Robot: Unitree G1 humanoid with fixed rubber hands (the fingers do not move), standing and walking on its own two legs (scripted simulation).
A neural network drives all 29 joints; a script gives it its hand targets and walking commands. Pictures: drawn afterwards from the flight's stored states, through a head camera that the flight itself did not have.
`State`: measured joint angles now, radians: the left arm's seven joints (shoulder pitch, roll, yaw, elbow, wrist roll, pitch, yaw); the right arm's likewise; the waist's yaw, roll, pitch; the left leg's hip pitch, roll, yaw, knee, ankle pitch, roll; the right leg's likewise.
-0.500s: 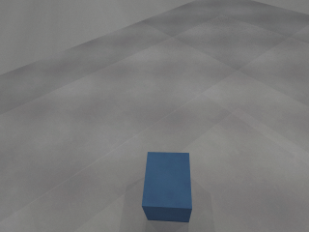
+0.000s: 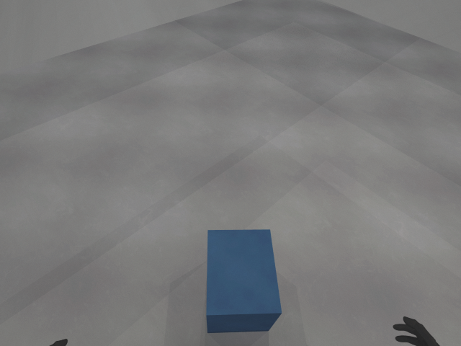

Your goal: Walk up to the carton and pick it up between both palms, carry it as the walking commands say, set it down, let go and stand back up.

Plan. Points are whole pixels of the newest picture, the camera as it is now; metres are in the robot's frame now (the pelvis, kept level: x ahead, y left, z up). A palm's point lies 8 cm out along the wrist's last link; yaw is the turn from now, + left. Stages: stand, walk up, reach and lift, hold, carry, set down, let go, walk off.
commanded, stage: walk up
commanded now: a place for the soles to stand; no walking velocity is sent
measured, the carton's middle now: (238, 281) +0.45 -0.04 -0.61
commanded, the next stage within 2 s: none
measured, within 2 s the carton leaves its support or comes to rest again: neither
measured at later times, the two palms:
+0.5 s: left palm out of the picture +0.11 +0.29 -0.06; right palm out of the picture +0.08 -0.36 -0.10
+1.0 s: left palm (69, 336) +0.17 +0.28 -0.08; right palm out of the picture +0.06 -0.37 -0.07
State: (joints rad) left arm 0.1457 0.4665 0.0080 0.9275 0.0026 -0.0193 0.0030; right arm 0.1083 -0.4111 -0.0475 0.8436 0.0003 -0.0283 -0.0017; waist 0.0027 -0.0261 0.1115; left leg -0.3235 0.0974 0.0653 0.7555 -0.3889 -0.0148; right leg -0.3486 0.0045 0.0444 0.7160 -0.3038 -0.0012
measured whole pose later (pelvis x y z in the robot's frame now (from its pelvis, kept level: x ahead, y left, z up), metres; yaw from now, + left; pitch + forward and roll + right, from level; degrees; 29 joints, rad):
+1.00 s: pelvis +0.02 -0.03 +0.02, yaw -5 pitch -1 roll +1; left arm 0.04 0.45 0.04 0.99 0.04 0.05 -0.05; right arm 0.16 -0.41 -0.06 1.00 -0.02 -0.04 -0.03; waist -0.01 -0.05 0.06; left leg -0.17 0.08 0.10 0.46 -0.27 -0.05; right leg -0.31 0.02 0.08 0.63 -0.31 0.00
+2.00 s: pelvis +0.02 -0.12 +0.02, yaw +2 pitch -2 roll +0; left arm 0.03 0.42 0.03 0.97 0.01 0.01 -0.02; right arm 0.16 -0.42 -0.05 0.96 -0.02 -0.01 0.01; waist -0.02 0.01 0.10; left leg -0.27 0.00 -0.04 0.54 -0.23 -0.02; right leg -0.24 -0.01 -0.09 0.55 -0.28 -0.03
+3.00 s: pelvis +0.00 -0.05 +0.00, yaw +8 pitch -2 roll +0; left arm 0.16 0.48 0.04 0.95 0.00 -0.03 0.02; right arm 0.18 -0.39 -0.08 0.90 -0.03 0.02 0.03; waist 0.00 0.00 0.13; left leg -0.31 0.02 -0.02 0.69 -0.34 -0.02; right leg -0.31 -0.04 -0.01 0.69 -0.39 -0.02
